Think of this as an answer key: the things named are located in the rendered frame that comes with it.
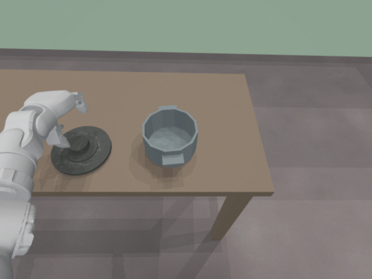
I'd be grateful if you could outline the lid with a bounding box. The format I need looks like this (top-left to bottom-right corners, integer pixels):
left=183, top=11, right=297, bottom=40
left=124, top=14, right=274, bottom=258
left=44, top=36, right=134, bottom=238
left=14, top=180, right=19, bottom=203
left=51, top=126, right=112, bottom=176

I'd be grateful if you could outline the table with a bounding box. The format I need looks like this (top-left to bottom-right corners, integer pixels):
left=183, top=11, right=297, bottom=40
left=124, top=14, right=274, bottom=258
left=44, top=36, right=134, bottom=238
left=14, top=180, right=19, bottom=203
left=0, top=69, right=275, bottom=240

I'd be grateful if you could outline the robot left hand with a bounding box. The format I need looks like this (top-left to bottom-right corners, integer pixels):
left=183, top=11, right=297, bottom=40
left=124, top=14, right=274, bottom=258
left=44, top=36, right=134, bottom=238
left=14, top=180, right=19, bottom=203
left=24, top=90, right=88, bottom=148

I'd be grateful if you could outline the left robot forearm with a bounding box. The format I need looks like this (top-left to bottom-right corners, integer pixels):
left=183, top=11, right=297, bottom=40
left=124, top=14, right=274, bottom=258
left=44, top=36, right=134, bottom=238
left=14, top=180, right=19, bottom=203
left=0, top=103, right=56, bottom=202

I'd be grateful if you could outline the knob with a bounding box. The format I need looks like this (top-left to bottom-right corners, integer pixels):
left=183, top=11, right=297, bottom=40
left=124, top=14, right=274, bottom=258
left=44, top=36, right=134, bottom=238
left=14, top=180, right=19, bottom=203
left=69, top=135, right=90, bottom=154

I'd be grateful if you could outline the robot left upper arm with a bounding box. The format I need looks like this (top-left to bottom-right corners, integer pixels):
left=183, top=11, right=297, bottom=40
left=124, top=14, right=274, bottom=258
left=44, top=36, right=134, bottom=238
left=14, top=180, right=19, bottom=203
left=0, top=199, right=36, bottom=279

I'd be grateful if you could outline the pot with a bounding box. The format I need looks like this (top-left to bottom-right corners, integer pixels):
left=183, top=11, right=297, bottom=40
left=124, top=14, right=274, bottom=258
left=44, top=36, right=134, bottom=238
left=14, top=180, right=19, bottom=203
left=142, top=105, right=198, bottom=167

